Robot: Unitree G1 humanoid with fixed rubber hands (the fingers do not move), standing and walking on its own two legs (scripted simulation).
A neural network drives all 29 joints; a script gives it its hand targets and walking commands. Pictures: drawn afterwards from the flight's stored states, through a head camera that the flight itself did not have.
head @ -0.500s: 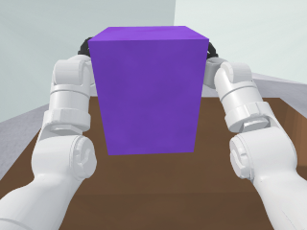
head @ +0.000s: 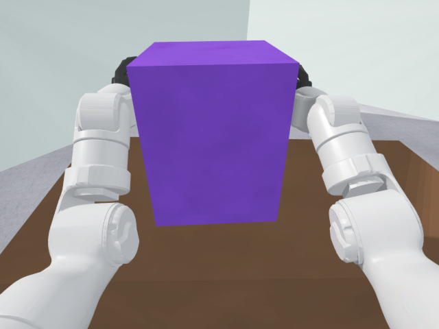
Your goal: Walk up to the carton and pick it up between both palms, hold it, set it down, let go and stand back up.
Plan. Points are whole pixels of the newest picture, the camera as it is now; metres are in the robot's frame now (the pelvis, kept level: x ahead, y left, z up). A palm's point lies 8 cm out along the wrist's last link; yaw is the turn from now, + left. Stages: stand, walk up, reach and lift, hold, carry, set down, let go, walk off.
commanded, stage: hold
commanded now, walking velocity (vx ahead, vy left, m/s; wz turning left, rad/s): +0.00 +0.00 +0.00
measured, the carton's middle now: (213, 128) +0.36 +0.00 +0.28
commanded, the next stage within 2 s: none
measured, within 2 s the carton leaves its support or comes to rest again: neither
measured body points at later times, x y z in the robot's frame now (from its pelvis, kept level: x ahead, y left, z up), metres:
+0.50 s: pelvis +0.00 +0.00 +0.00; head -0.10 +0.01 +0.44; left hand +0.38 +0.14 +0.33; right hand +0.37 -0.16 +0.33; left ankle +0.00 +0.13 -0.75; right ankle +0.01 -0.12 -0.75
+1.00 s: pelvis +0.00 +0.00 +0.00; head -0.10 +0.01 +0.44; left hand +0.38 +0.14 +0.33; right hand +0.37 -0.15 +0.33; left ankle +0.00 +0.13 -0.75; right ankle +0.01 -0.12 -0.75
